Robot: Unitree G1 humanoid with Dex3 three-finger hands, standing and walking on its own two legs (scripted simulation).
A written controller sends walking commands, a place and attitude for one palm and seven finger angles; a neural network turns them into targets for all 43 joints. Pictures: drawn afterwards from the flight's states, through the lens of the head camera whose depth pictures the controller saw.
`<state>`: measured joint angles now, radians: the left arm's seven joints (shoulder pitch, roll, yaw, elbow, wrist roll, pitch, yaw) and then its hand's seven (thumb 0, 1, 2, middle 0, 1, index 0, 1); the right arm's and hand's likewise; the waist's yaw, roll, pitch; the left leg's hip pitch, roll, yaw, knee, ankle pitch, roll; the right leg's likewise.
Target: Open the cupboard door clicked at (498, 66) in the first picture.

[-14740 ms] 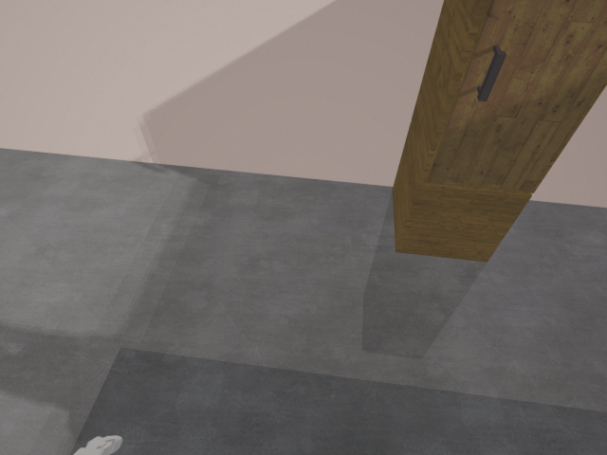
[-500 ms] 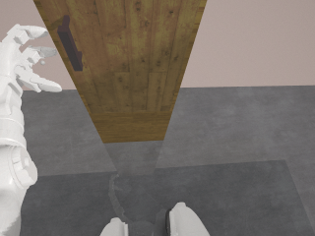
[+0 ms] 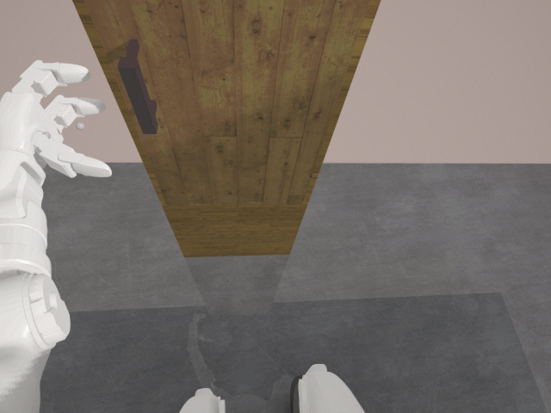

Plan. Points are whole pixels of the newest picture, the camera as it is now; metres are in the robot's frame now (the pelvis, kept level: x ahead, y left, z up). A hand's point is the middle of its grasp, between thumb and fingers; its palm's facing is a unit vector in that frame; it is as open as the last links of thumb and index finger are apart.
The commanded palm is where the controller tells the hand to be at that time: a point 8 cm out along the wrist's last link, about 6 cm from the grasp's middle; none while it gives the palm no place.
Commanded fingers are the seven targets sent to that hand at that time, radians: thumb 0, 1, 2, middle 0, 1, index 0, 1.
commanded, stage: move the hooked fingers beside the handle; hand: left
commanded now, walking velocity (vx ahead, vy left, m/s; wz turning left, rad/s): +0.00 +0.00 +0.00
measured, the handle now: (142, 89) +0.55 +0.17 +0.10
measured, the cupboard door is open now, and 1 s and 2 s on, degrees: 0 0 0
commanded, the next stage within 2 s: slide the fingers in behind the handle in 0.30 s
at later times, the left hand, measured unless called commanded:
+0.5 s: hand (91, 125) +0.48 +0.22 +0.10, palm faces -0.03 -1.00 -0.01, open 14.0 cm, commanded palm +0.46 +0.27 +0.09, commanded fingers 0.00 -0.50 0.30 -0.30 -1.20 -0.30 -1.20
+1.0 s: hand (115, 126) +0.49 +0.20 +0.09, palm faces -0.02 -1.00 -0.01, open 14.0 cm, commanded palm +0.47 +0.24 +0.09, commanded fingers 0.00 -0.50 0.30 -0.30 -1.20 -0.30 -1.20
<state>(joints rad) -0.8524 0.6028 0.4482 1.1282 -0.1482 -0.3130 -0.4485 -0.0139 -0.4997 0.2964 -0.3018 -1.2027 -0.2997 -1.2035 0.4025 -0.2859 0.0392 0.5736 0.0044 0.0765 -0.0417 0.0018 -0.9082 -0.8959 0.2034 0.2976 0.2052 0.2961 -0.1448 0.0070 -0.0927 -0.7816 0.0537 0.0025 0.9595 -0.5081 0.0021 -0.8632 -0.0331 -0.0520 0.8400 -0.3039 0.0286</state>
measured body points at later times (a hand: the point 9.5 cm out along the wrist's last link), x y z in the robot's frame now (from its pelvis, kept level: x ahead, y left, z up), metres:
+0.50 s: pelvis -0.01 +0.00 +0.00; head +0.11 +0.01 +0.43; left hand +0.48 +0.28 +0.10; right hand +0.01 -0.27 -0.11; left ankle -0.04 +0.11 -0.68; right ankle +0.05 -0.15 -0.68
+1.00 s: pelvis -0.01 -0.01 +0.00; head +0.10 +0.01 +0.43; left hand +0.48 +0.25 +0.10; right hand +0.01 -0.27 -0.11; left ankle -0.03 +0.11 -0.68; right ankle +0.05 -0.15 -0.68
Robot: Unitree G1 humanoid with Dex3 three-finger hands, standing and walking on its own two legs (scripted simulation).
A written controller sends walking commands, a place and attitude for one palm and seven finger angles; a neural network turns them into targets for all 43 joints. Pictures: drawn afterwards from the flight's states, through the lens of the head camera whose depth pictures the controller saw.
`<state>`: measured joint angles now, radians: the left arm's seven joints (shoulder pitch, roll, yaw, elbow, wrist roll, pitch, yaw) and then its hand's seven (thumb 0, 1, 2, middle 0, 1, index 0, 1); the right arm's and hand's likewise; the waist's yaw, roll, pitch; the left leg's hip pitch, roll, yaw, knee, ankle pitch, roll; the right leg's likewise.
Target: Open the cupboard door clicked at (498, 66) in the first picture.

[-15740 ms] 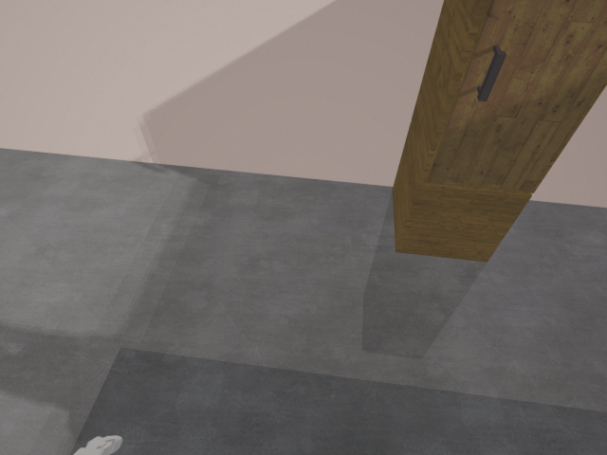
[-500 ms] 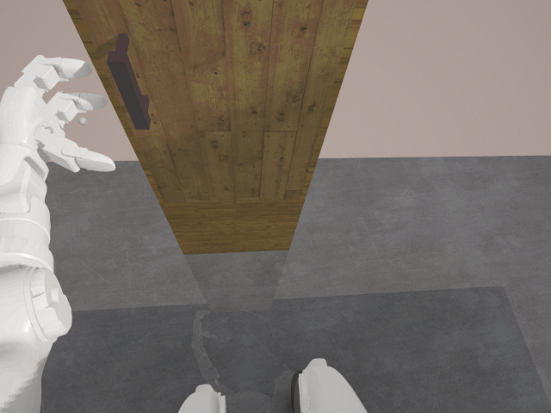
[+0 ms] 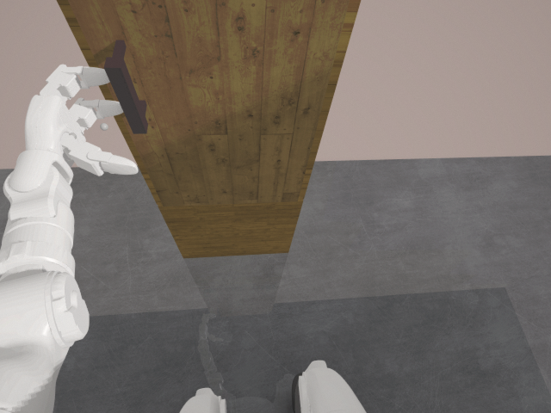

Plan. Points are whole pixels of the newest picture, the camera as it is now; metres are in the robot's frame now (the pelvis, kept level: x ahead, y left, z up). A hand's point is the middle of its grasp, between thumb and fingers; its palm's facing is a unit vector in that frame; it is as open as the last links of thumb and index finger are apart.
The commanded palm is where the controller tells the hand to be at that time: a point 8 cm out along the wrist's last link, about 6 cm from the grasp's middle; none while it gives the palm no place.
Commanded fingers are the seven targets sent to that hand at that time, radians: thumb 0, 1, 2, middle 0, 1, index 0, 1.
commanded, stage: slide the fingers in behind the handle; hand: left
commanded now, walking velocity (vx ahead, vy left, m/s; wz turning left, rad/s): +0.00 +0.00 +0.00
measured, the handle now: (130, 89) +0.56 +0.17 +0.10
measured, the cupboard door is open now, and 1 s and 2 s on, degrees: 0 0 1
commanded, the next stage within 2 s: close the thumb around the handle in 1.00 s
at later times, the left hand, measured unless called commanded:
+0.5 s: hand (122, 124) +0.50 +0.18 +0.09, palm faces -0.01 -1.00 -0.01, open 14.0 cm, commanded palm +0.48 +0.22 +0.09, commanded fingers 0.00 -0.50 0.30 -0.30 -1.20 -0.30 -1.20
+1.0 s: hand (130, 121) +0.50 +0.17 +0.09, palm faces -0.02 -1.00 -0.02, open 14.0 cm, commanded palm +0.48 +0.21 +0.09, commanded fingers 0.00 -0.50 0.30 -0.30 -1.20 -0.30 -1.20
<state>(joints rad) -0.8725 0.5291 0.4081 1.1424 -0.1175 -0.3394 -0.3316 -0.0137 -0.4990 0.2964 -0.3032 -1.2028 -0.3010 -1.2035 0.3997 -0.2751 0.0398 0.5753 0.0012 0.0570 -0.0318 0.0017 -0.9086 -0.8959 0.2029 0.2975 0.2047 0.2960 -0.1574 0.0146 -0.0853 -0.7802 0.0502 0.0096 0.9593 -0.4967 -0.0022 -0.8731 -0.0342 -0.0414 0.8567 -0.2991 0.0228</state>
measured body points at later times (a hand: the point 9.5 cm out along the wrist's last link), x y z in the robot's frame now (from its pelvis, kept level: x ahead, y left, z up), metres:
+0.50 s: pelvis +0.01 +0.00 +0.00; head +0.12 +0.01 +0.44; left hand +0.50 +0.23 +0.09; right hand +0.02 -0.26 -0.11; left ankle -0.03 +0.12 -0.68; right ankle +0.06 -0.14 -0.68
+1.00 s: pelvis +0.01 +0.00 +0.00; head +0.12 +0.01 +0.43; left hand +0.50 +0.22 +0.10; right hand +0.03 -0.27 -0.12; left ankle -0.03 +0.12 -0.68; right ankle +0.06 -0.14 -0.68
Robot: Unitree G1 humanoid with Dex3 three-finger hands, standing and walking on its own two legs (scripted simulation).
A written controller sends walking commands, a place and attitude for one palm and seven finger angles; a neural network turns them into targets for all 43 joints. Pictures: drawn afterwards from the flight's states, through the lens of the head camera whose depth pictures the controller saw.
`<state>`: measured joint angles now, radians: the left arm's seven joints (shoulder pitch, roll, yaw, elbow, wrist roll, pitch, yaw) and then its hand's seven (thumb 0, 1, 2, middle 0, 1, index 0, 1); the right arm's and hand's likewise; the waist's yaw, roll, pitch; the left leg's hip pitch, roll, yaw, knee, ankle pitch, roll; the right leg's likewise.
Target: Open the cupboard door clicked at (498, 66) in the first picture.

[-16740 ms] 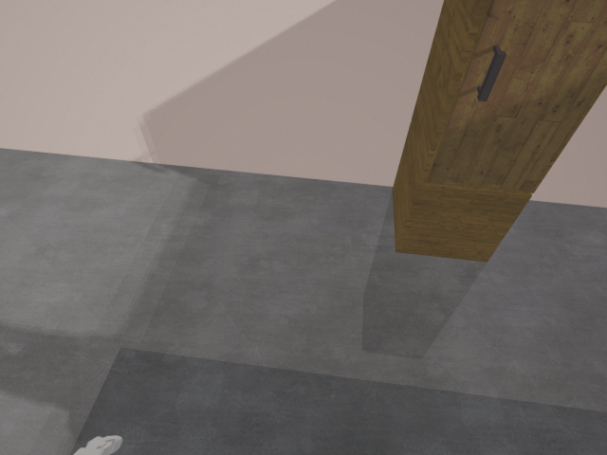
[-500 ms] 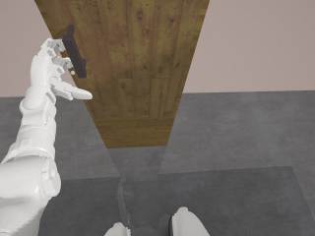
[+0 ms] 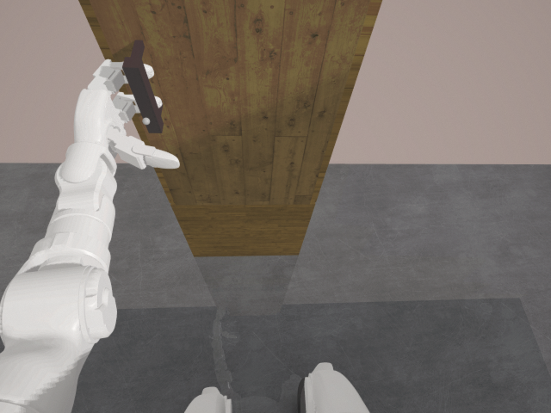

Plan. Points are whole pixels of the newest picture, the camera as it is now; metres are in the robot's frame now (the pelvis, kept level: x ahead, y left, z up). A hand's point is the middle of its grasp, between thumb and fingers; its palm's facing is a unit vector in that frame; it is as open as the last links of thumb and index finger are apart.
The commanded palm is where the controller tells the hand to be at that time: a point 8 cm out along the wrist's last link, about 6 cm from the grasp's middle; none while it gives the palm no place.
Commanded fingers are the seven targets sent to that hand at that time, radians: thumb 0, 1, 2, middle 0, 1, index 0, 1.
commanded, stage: close the thumb around the handle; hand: left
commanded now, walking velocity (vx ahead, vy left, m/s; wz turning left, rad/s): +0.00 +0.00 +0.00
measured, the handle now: (147, 89) +0.56 +0.16 +0.10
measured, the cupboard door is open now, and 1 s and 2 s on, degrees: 0 1 50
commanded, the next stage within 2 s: pull the door open along its arc in 0.80 s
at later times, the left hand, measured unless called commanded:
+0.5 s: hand (156, 119) +0.51 +0.14 +0.09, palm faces -0.05 -1.00 -0.01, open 9.5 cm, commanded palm +0.48 +0.19 +0.09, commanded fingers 0.00 0.68 0.80 -0.38 -1.33 -0.38 -1.33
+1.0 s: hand (161, 121) +0.50 +0.14 +0.09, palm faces -0.04 -1.00 -0.01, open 5.6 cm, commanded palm +0.46 +0.19 +0.09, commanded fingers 0.00 0.90 0.90 -0.40 -1.35 -0.40 -1.35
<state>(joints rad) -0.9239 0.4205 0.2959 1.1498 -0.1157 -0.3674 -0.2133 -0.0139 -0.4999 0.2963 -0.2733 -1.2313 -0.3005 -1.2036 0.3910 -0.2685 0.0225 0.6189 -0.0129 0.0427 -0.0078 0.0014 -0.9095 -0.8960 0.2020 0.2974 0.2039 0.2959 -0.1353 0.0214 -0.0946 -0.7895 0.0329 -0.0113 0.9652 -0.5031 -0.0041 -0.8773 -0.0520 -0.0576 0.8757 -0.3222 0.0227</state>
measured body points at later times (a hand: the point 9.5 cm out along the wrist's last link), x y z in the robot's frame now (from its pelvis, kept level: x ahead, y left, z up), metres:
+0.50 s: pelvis +0.00 +0.00 +0.00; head +0.11 +0.00 +0.44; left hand +0.50 +0.20 +0.10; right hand +0.00 -0.27 -0.11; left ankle -0.03 +0.12 -0.68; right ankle +0.05 -0.14 -0.68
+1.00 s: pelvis +0.00 +0.00 +0.00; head +0.11 +0.00 +0.44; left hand +0.50 +0.19 +0.10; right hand +0.01 -0.27 -0.11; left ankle -0.03 +0.12 -0.68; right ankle +0.05 -0.14 -0.68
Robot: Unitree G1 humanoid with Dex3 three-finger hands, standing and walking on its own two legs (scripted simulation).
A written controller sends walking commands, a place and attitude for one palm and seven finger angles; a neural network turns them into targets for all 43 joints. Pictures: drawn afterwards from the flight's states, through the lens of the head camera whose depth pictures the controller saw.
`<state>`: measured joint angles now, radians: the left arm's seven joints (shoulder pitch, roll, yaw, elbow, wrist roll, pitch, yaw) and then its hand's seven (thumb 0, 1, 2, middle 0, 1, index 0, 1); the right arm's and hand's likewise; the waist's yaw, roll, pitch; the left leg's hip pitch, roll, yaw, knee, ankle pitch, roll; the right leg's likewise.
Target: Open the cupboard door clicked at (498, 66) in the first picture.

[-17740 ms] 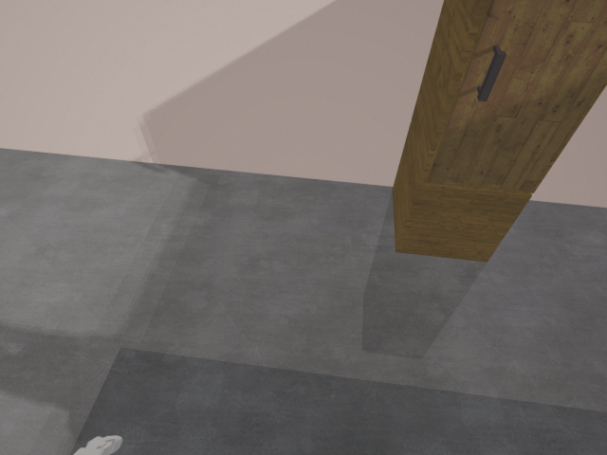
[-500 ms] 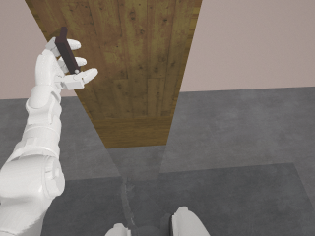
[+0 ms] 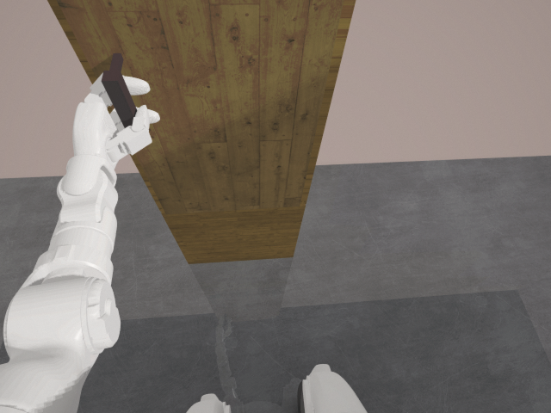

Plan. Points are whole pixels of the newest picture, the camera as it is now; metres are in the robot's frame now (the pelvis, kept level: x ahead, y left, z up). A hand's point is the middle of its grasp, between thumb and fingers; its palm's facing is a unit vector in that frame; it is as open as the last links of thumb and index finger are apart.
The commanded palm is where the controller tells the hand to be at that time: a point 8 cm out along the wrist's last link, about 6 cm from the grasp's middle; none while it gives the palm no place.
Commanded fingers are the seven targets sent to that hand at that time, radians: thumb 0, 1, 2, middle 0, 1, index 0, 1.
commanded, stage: pull the door open along its arc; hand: left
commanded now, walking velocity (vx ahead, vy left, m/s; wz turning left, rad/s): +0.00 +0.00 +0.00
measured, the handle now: (128, 101) +0.55 +0.18 +0.10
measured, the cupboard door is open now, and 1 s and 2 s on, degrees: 1 50 45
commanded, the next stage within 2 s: open thumb and fingers to let go in 0.94 s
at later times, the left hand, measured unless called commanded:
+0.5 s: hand (174, 200) +0.38 +0.10 +0.10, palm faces +0.21 -0.97 +0.10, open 6.0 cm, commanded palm +0.32 +0.14 +0.09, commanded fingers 0.00 0.90 0.90 -0.40 -1.35 -0.40 -1.35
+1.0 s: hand (253, 262) +0.29 +0.01 +0.10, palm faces +0.21 -0.98 -0.04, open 6.0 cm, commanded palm +0.24 +0.05 +0.09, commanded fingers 0.00 0.90 0.90 -0.40 -1.35 -0.40 -1.35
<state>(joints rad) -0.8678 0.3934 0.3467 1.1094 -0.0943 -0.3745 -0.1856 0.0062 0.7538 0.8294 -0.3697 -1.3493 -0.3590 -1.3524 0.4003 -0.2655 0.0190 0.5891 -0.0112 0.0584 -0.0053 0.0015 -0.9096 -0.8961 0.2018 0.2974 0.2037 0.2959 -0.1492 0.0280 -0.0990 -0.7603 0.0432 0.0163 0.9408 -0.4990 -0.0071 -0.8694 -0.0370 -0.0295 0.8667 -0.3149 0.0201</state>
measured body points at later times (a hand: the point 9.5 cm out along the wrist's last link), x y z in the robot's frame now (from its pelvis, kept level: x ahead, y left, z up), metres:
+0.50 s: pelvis +0.01 +0.00 +0.02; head +0.06 -0.01 +0.47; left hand +0.36 +0.15 +0.09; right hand +0.14 -0.25 -0.09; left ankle -0.03 +0.12 -0.68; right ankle +0.05 -0.14 -0.68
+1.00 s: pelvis +0.02 -0.04 +0.02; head +0.03 -0.06 +0.47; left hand +0.27 +0.06 +0.10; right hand +0.22 -0.23 -0.07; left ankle -0.03 +0.12 -0.68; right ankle +0.05 -0.14 -0.68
